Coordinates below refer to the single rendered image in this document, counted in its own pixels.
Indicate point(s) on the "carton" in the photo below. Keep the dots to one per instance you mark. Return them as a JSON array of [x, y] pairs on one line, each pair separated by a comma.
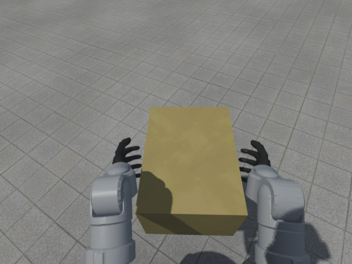
[[190, 182]]

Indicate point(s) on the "robot left hand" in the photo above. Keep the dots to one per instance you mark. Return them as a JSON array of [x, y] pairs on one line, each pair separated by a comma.
[[121, 152]]

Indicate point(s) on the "robot right forearm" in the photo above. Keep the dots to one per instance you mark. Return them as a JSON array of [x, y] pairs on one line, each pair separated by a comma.
[[280, 217]]

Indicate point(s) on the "robot left forearm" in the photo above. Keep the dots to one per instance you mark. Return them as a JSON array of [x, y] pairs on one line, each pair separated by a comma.
[[110, 216]]

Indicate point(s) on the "robot right hand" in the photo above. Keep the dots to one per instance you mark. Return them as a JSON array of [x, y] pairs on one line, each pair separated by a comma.
[[261, 157]]

